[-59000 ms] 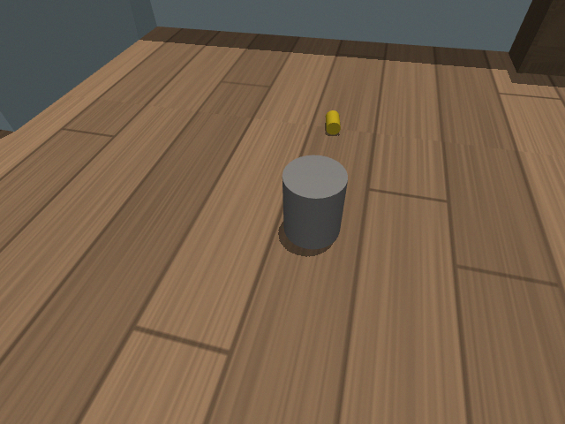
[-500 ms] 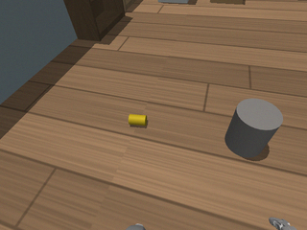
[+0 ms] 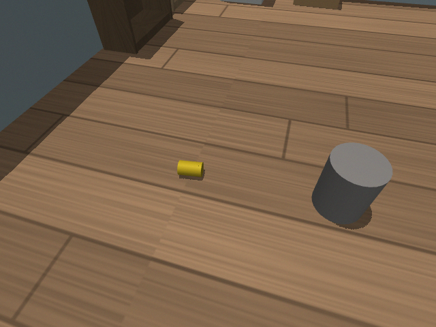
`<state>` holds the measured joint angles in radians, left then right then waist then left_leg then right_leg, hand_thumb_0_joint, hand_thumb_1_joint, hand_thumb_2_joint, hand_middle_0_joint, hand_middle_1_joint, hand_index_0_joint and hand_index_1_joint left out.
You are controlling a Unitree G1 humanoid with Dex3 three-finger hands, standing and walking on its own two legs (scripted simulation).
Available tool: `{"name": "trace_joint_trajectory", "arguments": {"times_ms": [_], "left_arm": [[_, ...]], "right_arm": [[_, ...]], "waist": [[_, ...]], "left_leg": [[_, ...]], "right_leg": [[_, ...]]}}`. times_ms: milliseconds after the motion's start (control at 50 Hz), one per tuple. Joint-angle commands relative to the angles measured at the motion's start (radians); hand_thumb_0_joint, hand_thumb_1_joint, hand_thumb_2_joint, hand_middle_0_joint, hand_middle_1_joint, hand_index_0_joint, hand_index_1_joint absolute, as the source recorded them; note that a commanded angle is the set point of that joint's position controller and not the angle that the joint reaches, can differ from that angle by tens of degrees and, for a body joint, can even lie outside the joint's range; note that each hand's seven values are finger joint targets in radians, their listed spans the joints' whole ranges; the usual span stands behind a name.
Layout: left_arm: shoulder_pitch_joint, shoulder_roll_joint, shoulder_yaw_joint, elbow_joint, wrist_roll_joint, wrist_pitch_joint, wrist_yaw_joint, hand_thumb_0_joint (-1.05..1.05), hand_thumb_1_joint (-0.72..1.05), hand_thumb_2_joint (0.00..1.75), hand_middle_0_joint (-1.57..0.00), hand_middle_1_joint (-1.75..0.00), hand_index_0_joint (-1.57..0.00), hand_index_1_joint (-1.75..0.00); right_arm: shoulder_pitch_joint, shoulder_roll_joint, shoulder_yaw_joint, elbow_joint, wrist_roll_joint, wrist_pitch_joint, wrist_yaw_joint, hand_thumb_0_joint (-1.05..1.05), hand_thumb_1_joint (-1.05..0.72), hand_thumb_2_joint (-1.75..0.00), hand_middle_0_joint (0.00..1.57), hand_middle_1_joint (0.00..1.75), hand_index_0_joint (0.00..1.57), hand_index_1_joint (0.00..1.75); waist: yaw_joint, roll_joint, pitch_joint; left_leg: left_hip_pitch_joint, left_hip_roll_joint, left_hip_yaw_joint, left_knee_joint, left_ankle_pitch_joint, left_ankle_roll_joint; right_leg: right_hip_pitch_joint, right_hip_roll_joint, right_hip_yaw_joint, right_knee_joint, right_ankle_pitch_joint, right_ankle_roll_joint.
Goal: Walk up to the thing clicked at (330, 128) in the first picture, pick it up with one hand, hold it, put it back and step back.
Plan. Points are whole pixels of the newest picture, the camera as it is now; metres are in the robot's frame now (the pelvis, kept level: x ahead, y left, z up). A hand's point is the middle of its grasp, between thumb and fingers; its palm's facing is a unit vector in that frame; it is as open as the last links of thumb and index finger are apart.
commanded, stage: step back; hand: left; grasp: from above
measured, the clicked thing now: (190, 168) +1.07 +0.17 -0.72
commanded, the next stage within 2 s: stand in 0.42 s
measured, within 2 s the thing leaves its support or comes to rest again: neither
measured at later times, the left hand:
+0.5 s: hand out of the picture +0.14 +0.28 -0.15, palm faces +0.05 -0.94 -0.34, open 7.4 cm
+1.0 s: hand out of the picture +0.11 +0.26 -0.14, palm faces +0.02 -0.94 -0.35, open 7.4 cm
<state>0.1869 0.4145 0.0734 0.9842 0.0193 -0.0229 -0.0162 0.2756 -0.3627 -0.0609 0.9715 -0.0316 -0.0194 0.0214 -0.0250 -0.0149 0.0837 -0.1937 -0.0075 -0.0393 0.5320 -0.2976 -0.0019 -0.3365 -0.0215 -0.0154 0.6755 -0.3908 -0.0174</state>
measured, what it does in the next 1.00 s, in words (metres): steps on the spot: right foot, then left foot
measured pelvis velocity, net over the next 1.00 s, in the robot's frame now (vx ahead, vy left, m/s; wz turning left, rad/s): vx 0.04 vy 0.00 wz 0.03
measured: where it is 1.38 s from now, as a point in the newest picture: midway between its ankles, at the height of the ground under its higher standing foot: outside the picture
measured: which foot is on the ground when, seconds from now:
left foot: down 0.00-0.06, up 0.08-0.28, down 0.30-1.00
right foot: up 0.00-0.00, down 0.02-1.00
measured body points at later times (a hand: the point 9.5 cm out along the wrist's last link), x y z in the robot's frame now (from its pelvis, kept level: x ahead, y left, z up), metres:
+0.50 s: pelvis +0.05 +0.01 +0.00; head +0.07 +0.02 +0.45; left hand +0.14 +0.32 -0.13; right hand +0.14 -0.28 -0.13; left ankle +0.04 +0.14 -0.73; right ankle +0.06 -0.12 -0.73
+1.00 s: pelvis +0.04 +0.00 +0.01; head +0.04 +0.00 +0.46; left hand +0.11 +0.31 -0.11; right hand +0.15 -0.29 -0.12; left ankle +0.04 +0.14 -0.73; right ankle +0.06 -0.12 -0.73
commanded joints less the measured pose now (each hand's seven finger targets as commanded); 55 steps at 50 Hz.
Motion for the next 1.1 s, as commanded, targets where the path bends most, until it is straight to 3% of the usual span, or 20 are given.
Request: {"name": "trace_joint_trajectory", "arguments": {"times_ms": [0,20,40,60,80,140,180,220,260,280,300,320,340,380,400,440,480,620,840,1080], "left_arm": [[0.076,0.15,0.048,-0.019,0.001,-0.034,0.03,0.0,0.9,0.9,-0.2,-0.3,-0.2,-0.3],[0.089,0.194,0.058,-0.022,0.013,-0.037,0.037,0.0,0.9,0.9,-0.2,-0.3,-0.2,-0.3],[0.046,0.257,0.067,-0.045,0.02,-0.041,0.04,0.0,0.9,0.9,-0.2,-0.3,-0.2,-0.3],[-0.055,0.286,0.067,-0.071,0.018,-0.037,0.036,0.0,0.9,0.9,-0.2,-0.3,-0.2,-0.3],[-0.115,0.265,0.062,-0.087,0.017,-0.035,0.033,0.0,0.9,0.9,-0.2,-0.3,-0.2,-0.3],[-0.114,0.204,0.045,-0.079,0.009,-0.041,0.032,0.0,0.9,0.9,-0.2,-0.3,-0.2,-0.3],[-0.099,0.208,0.045,-0.059,0.01,-0.042,0.03,0.0,0.9,0.9,-0.2,-0.3,-0.2,-0.3],[-0.128,0.208,0.044,-0.063,0.007,-0.036,0.028,0.0,0.9,0.9,-0.2,-0.3,-0.2,-0.3],[-0.162,0.192,0.039,-0.061,-0.004,-0.024,0.028,0.0,0.9,0.9,-0.2,-0.3,-0.2,-0.3],[-0.17,0.17,0.031,-0.064,-0.008,-0.021,0.027,0.0,0.9,0.9,-0.2,-0.3,-0.2,-0.3],[-0.152,0.141,0.024,-0.067,-0.014,-0.018,0.028,0.0,0.9,0.9,-0.2,-0.3,-0.2,-0.3],[-0.141,0.116,0.016,-0.06,-0.024,-0.013,0.027,0.0,0.9,0.9,-0.2,-0.3,-0.2,-0.3],[-0.134,0.131,0.021,-0.031,-0.026,-0.009,0.027,0.0,0.9,0.9,-0.2,-0.3,-0.2,-0.3],[-0.142,0.146,0.017,-0.011,-0.013,-0.017,0.029,0.0,0.9,0.9,-0.2,-0.3,-0.2,-0.3],[-0.139,0.122,-0.001,0.015,-0.02,-0.015,0.022,0.0,0.9,0.9,-0.2,-0.3,-0.2,-0.3],[-0.129,0.119,-0.003,0.025,-0.022,-0.014,0.021,0.0,0.9,0.9,-0.2,-0.3,-0.2,-0.3],[-0.127,0.115,-0.014,0.035,-0.024,-0.012,0.025,0.0,0.9,0.9,-0.2,-0.3,-0.2,-0.3],[-0.159,0.135,-0.027,0.073,-0.015,-0.009,0.022,0.0,0.9,0.9,-0.2,-0.3,-0.2,-0.3],[-0.158,0.141,-0.036,0.104,-0.011,-0.018,0.021,0.0,0.9,0.9,-0.2,-0.3,-0.2,-0.3],[-0.154,0.165,-0.031,0.106,-0.006,-0.014,0.017,0.0,0.9,0.9,-0.2,-0.3,-0.2,-0.3]], "right_arm": [[-0.127,-0.168,-0.018,-0.095,0.027,-0.003,-0.022,0.0,-0.9,-0.9,0.2,0.3,0.2,0.3],[-0.103,-0.124,-0.001,-0.101,0.035,-0.003,-0.027,0.0,-0.9,-0.9,0.2,0.3,0.2,0.3],[-0.077,-0.11,0.007,-0.101,0.033,0.001,-0.034,0.0,-0.9,-0.9,0.2,0.3,0.2,0.3],[-0.043,-0.183,-0.019,-0.061,0.022,0.015,-0.044,0.0,-0.9,-0.9,0.2,0.3,0.2,0.3],[-0.004,-0.213,-0.033,-0.031,0.018,0.016,-0.043,0.0,-0.9,-0.9,0.2,0.3,0.2,0.3],[-0.009,-0.183,-0.013,0.0,0.017,0.008,-0.034,0.0,-0.9,-0.9,0.2,0.3,0.2,0.3],[-0.02,-0.179,-0.014,0.006,0.013,0.004,-0.032,0.0,-0.9,-0.9,0.2,0.3,0.2,0.3],[-0.015,-0.167,-0.009,0.018,0.013,-0.002,-0.033,0.0,-0.9,-0.9,0.2,0.3,0.2,0.3],[0.008,-0.157,-0.016,0.042,0.003,-0.011,-0.035,0.0,-0.9,-0.9,0.2,0.3,0.2,0.3],[0.015,-0.171,-0.024,0.052,-0.001,-0.014,-0.038,0.0,-0.9,-0.9,0.2,0.3,0.2,0.3],[-0.014,-0.204,-0.031,0.045,-0.007,-0.017,-0.041,0.0,-0.9,-0.9,0.2,0.3,0.2,0.3],[-0.079,-0.236,-0.03,0.027,-0.004,-0.021,-0.042,0.0,-0.9,-0.9,0.2,0.3,0.2,0.3],[-0.159,-0.255,-0.027,0.013,0.009,-0.02,-0.037,0.0,-0.9,-0.9,0.2,0.3,0.2,0.3],[-0.2,-0.212,-0.012,0.018,0.012,-0.017,-0.032,0.0,-0.9,-0.9,0.2,0.3,0.2,0.3],[-0.163,-0.194,0.0,0.02,0.017,-0.026,-0.032,0.0,-0.9,-0.9,0.2,0.3,0.2,0.3],[-0.15,-0.217,0.0,0.042,0.016,-0.04,-0.036,0.0,-0.9,-0.9,0.2,0.3,0.2,0.3],[-0.181,-0.23,-0.006,0.051,0.02,-0.041,-0.039,0.0,-0.9,-0.9,0.2,0.3,0.2,0.3],[-0.234,-0.195,0.009,0.061,0.029,-0.021,-0.037,0.0,-0.9,-0.9,0.2,0.3,0.2,0.3],[-0.267,-0.194,0.017,0.087,0.026,-0.017,-0.026,0.0,-0.9,-0.9,0.2,0.3,0.2,0.3],[-0.224,-0.191,0.019,0.109,0.019,-0.008,-0.014,0.0,-0.9,-0.9,0.2,0.3,0.2,0.3]], "waist": [[0.098,0.096,-0.101],[0.095,-0.04,-0.132],[0.081,-0.156,-0.124],[0.06,-0.092,-0.096],[0.03,-0.088,-0.042],[0.037,-0.106,-0.028],[0.047,-0.125,-0.045],[0.03,-0.158,-0.066],[0.003,-0.125,-0.094],[0.001,-0.093,-0.119],[0.017,-0.02,-0.143],[0.045,0.04,-0.146],[0.068,0.071,-0.119],[0.067,0.044,-0.122],[0.042,0.038,-0.122],[0.041,0.081,-0.137],[0.043,0.108,-0.157],[0.032,0.042,-0.147],[0.031,0.025,-0.107],[0.026,-0.004,-0.046]], "left_leg": [[-0.21,0.104,-0.101,0.034,0.12,0.08],[-0.274,0.026,-0.074,0.158,0.017,0.044],[-0.335,-0.05,-0.06,0.252,-0.198,0.013],[-0.21,0.004,-0.082,0.356,-0.299,0.009],[-0.164,0.036,-0.068,0.367,-0.294,0.005],[-0.187,0.028,-0.073,0.298,-0.215,0.014],[-0.158,0.03,-0.041,0.231,-0.18,0.007],[-0.101,0.026,0.03,0.091,-0.139,0.002],[-0.012,0.008,0.056,-0.095,0.06,0.004],[0.038,0.024,0.02,-0.11,0.167,0.009],[0.068,0.098,-0.067,-0.108,0.315,0.036],[0.01,0.186,-0.178,-0.139,0.298,0.079],[-0.082,0.198,-0.176,-0.11,0.236,0.115],[-0.095,0.155,-0.094,-0.085,0.253,0.074],[-0.064,0.153,-0.118,-0.152,0.296,0.052],[0.027,0.163,-0.112,-0.14,0.514,0.035],[0.091,0.159,-0.091,-0.119,0.621,0.035],[0.088,0.138,-0.059,-0.194,0.406,0.021],[0.101,0.139,-0.052,-0.254,0.298,0.013],[0.032,0.118,-0.055,-0.281,0.033,0.012]], "right_leg": [[0.336,0.018,-0.01,-0.248,0.223,-0.01],[0.384,-0.11,0.177,-0.311,0.187,-0.04],[0.334,-0.301,0.446,-0.422,0.052,-0.118],[0.129,-0.395,0.5,-0.444,-0.143,-0.207],[0.038,-0.384,0.485,-0.435,-0.158,-0.236],[0.086,-0.268,0.283,-0.371,0.08,-0.162],[0.102,-0.252,0.245,-0.333,0.199,-0.146],[0.111,-0.232,0.18,-0.286,0.337,-0.143],[0.108,-0.19,0.11,-0.199,0.396,-0.1],[0.095,-0.175,0.097,-0.152,0.426,-0.071],[0.072,-0.132,0.059,-0.097,0.42,-0.036],[0.081,-0.07,0.025,-0.099,0.268,-0.004],[0.151,-0.034,-0.001,-0.127,0.117,0.0],[0.223,-0.083,0.033,-0.198,0.225,-0.01],[0.244,-0.091,0.058,-0.182,0.322,-0.007],[0.238,-0.087,0.043,-0.176,0.422,-0.005],[0.239,-0.087,0.035,-0.213,0.458,-0.002],[0.29,-0.105,0.046,-0.31,0.453,0.003],[0.265,-0.119,0.057,-0.384,0.381,0.012],[0.171,-0.117,0.089,-0.45,0.057,0.008]]}}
